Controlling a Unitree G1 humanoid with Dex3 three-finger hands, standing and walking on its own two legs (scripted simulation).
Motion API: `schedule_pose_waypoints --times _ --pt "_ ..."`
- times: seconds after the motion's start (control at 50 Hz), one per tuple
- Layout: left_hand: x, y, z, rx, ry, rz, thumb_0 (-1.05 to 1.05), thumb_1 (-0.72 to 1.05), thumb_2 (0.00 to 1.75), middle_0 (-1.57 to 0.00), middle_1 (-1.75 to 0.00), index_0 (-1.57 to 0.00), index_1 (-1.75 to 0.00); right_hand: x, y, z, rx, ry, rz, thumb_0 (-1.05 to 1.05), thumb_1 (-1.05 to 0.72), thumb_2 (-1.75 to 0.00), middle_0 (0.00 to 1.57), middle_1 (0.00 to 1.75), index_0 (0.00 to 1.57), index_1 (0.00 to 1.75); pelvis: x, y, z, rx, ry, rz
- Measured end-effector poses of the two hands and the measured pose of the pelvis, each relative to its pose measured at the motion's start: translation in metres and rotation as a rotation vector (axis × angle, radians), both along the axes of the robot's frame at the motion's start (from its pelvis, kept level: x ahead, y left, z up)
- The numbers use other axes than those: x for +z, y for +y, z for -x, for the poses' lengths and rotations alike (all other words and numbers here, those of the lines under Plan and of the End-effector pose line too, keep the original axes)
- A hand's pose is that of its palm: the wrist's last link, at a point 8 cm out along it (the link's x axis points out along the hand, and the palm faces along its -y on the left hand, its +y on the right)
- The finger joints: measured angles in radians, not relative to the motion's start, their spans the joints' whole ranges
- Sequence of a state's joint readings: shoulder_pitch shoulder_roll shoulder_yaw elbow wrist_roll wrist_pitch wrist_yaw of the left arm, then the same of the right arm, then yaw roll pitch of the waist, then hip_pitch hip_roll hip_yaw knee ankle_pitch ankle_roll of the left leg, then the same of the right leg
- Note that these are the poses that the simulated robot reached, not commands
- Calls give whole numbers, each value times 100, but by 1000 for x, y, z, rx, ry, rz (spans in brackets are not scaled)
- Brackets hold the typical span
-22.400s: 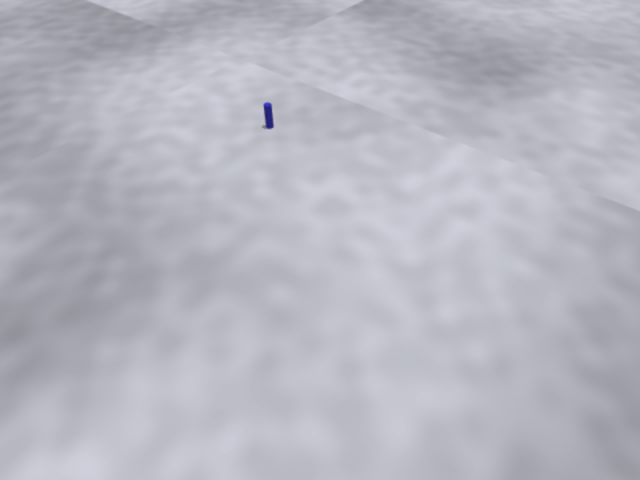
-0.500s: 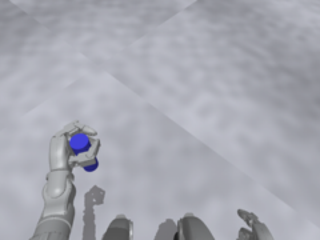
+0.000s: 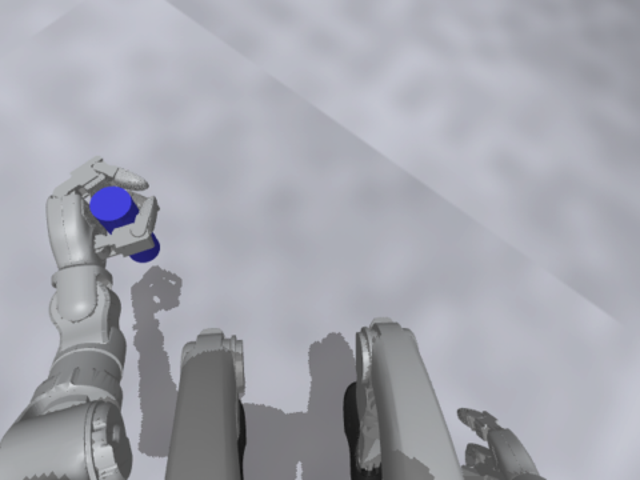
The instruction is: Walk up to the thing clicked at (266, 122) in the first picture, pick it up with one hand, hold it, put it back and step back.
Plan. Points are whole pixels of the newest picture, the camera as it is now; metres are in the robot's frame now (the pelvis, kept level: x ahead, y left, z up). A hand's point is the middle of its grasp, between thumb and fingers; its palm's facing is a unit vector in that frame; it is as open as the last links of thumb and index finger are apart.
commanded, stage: crouch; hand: left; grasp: from the side
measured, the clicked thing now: (129, 228) +0.43 +0.22 -0.08
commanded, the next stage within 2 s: lower in 0.94 s
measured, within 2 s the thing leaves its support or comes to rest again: neither
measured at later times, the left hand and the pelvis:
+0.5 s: hand (159, 234) +0.46 +0.22 -0.19, palm faces +0.19 -0.98 -0.04, open 5.5 cm; pelvis -0.03 +0.01 -0.14, yaw -4 degrees
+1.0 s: hand (169, 242) +0.47 +0.22 -0.26, palm faces +0.17 -0.98 -0.04, open 5.5 cm; pelvis -0.03 +0.02 -0.17, yaw -7 degrees
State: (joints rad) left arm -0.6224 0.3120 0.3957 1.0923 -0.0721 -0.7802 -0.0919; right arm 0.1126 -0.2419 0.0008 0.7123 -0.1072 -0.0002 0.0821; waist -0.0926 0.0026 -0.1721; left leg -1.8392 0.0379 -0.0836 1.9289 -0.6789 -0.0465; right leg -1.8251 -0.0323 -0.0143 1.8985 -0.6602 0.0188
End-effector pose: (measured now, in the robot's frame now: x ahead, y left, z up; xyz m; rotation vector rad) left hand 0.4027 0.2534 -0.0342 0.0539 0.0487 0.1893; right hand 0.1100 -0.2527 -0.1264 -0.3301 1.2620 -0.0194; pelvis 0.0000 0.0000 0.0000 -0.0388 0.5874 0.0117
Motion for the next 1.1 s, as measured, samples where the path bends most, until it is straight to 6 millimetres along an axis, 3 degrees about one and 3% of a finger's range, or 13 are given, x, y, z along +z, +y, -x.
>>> schedule_pose_waypoints --times 0.18,0.4,0.54,0.74,1.1 --pt "-76 8 -8 22 -19 2 7 17 109 -99 -114 -100 -111 -58 -12 39 2 66 55 0 -91 -91 21 30 21 30 -70 0 20 -9 -23 15" --pt "-134 15 -27 12 -13 11 7 17 109 -99 -114 -100 -111 -100 -13 82 -10 165 93 0 -92 -91 20 30 20 30 -123 7 29 -22 -61 47" --pt "-163 15 -30 2 -2 17 7 17 110 -99 -113 -100 -111 -112 -9 91 10 193 103 0 -91 -91 21 30 21 30 -142 10 30 -29 -85 68" --pt "-194 18 -34 2 -4 9 7 17 110 -99 -113 -100 -111 -120 -11 84 72 195 139 0 -90 -90 21 30 21 30 -160 12 31 -45 -121 97" --pt "-235 19 -41 -14 1 15 7 17 110 -100 -113 -100 -111 -118 -11 75 160 240 191 0 -91 -90 21 30 21 30 -173 18 26 -57 -152 142"
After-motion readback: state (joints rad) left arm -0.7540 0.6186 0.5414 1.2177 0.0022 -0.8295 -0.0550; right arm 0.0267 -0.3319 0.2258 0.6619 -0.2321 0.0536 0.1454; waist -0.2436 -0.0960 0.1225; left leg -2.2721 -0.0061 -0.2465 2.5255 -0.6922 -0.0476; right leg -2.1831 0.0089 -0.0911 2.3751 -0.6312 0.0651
